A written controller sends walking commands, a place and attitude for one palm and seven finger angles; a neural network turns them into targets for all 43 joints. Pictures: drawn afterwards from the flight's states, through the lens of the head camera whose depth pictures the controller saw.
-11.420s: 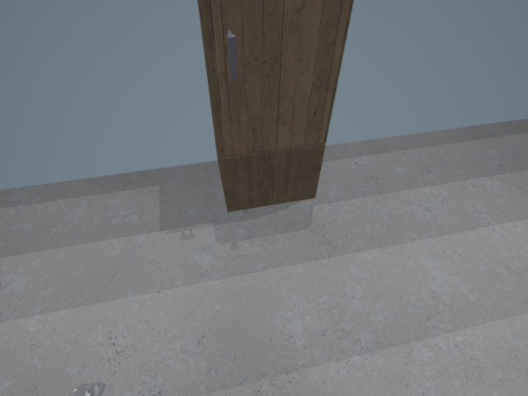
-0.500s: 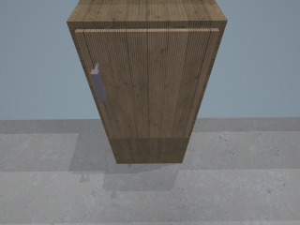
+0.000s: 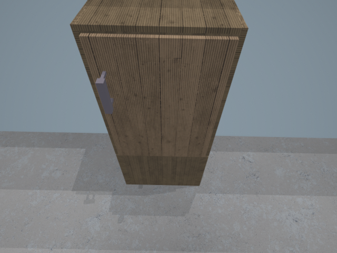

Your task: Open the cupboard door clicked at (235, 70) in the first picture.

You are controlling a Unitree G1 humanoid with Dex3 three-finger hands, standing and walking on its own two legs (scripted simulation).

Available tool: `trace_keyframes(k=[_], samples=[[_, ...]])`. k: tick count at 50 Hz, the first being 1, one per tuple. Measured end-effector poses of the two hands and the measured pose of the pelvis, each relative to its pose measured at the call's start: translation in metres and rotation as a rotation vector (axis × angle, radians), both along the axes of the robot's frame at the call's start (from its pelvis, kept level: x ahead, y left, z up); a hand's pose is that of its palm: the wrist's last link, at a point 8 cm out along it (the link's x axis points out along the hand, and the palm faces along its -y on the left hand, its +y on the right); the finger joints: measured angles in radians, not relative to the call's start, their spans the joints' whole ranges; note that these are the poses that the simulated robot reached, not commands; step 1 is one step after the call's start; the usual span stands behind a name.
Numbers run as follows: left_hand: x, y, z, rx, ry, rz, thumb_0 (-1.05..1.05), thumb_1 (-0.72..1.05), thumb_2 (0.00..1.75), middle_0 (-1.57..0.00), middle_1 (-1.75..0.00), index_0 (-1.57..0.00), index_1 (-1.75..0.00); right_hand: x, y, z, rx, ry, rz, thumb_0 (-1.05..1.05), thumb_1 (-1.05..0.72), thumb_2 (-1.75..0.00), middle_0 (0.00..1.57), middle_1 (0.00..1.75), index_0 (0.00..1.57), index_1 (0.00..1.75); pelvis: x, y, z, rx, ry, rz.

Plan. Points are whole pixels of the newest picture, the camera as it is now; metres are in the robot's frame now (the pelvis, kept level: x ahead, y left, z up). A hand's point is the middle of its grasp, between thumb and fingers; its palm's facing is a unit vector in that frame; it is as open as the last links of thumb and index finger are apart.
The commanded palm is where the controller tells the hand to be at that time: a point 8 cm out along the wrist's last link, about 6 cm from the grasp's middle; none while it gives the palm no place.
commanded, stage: come to a stop and stand still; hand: left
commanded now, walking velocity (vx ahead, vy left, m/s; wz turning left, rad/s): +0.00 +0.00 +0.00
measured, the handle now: (106, 92) +0.55 +0.24 +0.04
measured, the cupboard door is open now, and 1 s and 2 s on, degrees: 0 0 0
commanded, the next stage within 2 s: look again from close up in 0.28 s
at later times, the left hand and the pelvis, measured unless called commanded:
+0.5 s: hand out of the picture -0.01 +0.17 -0.18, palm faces +0.05 -0.98 -0.18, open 7.4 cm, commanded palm none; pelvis -0.01 +0.00 +0.00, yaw +1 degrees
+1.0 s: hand out of the picture -0.03 +0.17 -0.18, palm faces +0.06 -0.98 -0.17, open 7.4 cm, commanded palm none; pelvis -0.02 +0.00 +0.00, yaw +1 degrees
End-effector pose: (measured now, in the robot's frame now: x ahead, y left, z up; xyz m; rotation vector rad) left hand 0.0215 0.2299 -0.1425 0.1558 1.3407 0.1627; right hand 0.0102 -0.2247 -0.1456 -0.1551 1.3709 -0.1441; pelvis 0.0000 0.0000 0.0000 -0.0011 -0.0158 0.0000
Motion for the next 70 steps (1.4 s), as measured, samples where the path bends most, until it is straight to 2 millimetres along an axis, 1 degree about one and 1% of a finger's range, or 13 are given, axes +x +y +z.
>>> trace_keyframes(k=[8,17,30,43,55,62,66,70], samples=[[-0.015,-0.005,-0.001,-0.010,0.018,0.015,0.01,0.91,0.90,-0.20,-0.29,-0.20,-0.29,-0.007,-0.003,0.002,-0.001,0.012,0.008,0.00,-0.91,-0.90,0.19,0.30,0.20,0.30,-0.005,-0.004,0.001,-0.001,-0.003,0.006],[-0.027,-0.008,-0.003,-0.021,0.027,0.025,0.01,0.91,0.90,-0.20,-0.29,-0.20,-0.29,-0.020,0.002,0.003,0.007,0.030,0.006,0.00,-0.91,-0.90,0.20,0.30,0.20,0.30,-0.010,-0.005,0.002,-0.003,-0.006,0.011],[-0.040,-0.008,-0.005,-0.031,0.041,0.032,0.01,0.91,0.90,-0.20,-0.29,-0.20,-0.29,-0.038,0.014,0.004,0.021,0.054,-0.005,0.00,-0.91,-0.90,0.20,0.30,0.20,0.30,-0.016,-0.001,0.002,-0.001,-0.011,0.012],[-0.049,-0.009,-0.005,-0.036,0.059,0.037,0.01,0.91,0.90,-0.20,-0.29,-0.20,-0.29,-0.044,0.019,0.003,0.028,0.060,-0.009,0.00,-0.91,-0.90,0.20,0.30,0.20,0.30,-0.019,0.001,0.002,0.001,-0.011,0.011],[-0.053,-0.015,-0.006,-0.042,0.069,0.049,0.01,0.91,0.90,-0.20,-0.29,-0.20,-0.29,-0.042,0.017,0.001,0.031,0.064,-0.001,0.00,-0.91,-0.90,0.20,0.30,0.20,0.30,-0.017,-0.001,0.001,0.002,-0.009,0.016],[-0.053,-0.018,-0.014,-0.056,0.074,0.073,0.01,0.91,0.90,-0.20,-0.29,-0.20,-0.29,-0.041,0.015,-0.004,0.029,0.098,0.008,0.00,-0.91,-0.90,0.20,0.30,0.20,0.30,-0.005,0.001,-0.006,-0.007,-0.003,0.016],[-0.054,-0.012,-0.015,-0.043,0.104,0.054,0.00,0.90,0.90,-0.20,-0.29,-0.20,-0.29,-0.026,0.019,-0.008,0.022,0.051,-0.007,0.00,-0.91,-0.90,0.19,0.30,0.20,0.30,0.001,0.008,-0.010,-0.008,0.003,0.016],[-0.043,-0.002,-0.010,-0.014,0.104,0.051,0.01,0.90,0.90,-0.20,-0.29,-0.20,-0.29,-0.010,0.027,-0.014,0.039,0.001,0.003,0.00,-0.91,-0.90,0.19,0.30,0.20,0.30,0.007,0.013,-0.011,-0.005,-0.004,0.013]])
